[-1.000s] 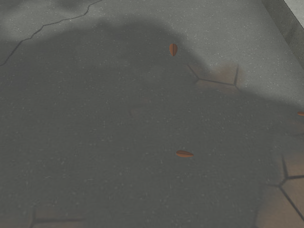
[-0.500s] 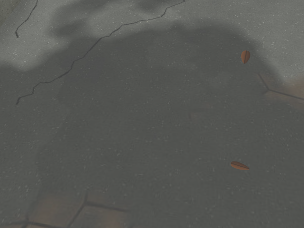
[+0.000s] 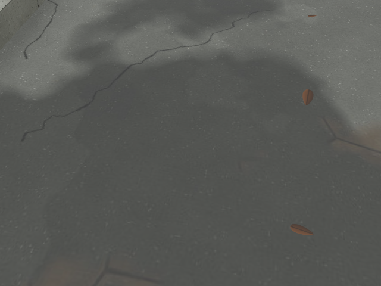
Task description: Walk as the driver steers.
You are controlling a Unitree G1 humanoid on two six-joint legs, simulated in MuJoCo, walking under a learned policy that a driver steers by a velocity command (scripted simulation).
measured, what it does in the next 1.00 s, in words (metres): lifts its left foot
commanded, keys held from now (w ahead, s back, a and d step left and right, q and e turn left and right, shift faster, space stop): no key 0.66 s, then w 0.34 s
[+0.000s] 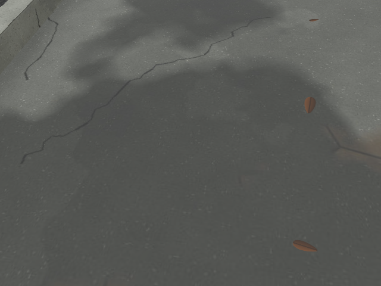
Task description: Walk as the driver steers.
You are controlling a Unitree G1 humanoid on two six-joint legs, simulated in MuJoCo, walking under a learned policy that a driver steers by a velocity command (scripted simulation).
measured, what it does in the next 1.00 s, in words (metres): walks ahead: left foot, then right foot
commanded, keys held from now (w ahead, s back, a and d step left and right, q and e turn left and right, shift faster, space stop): w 1.00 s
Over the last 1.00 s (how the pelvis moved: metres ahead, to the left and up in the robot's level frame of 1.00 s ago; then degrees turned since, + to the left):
0.06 -0.05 0.00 -1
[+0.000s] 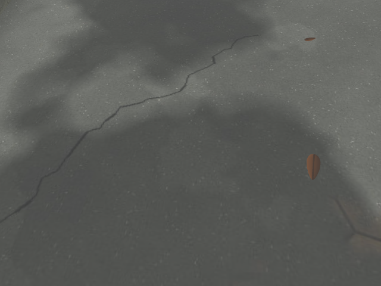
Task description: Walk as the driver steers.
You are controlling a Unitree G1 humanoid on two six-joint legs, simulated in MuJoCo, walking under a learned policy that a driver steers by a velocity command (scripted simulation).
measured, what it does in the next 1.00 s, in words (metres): walks ahead, turning right: left foot, then right foot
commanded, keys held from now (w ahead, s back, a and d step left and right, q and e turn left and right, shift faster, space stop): w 0.20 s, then w+e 0.80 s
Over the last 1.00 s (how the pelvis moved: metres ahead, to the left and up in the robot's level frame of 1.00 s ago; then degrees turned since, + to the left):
0.55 -0.02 -0.01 0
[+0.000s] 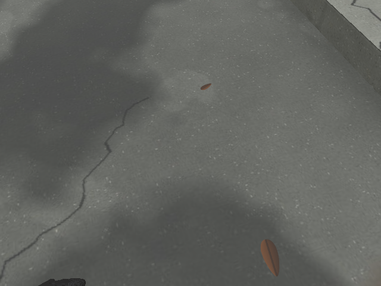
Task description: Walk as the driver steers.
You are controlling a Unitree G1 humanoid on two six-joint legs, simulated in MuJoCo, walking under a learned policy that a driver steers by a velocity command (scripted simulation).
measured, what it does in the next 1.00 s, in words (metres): walks ahead: left foot, then right foot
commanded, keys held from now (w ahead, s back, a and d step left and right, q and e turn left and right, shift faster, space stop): w+e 0.42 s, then w+q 0.58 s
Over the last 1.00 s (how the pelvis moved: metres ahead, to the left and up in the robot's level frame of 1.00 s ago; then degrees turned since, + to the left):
0.52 -0.04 -0.01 -23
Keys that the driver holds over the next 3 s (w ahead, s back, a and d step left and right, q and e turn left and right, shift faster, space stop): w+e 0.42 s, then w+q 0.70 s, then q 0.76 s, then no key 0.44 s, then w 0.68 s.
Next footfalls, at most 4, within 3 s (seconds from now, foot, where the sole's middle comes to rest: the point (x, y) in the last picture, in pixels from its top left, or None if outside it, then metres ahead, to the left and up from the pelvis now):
0.48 left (178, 281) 0.47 0.06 -0.75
0.94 right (254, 233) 0.63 -0.21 -0.75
1.40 left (180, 181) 0.86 0.05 -0.75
1.84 right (232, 167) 0.92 -0.17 -0.75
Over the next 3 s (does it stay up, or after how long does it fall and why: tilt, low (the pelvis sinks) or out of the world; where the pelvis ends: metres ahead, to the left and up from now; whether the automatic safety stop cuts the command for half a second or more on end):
stays up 1.00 0.00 0.03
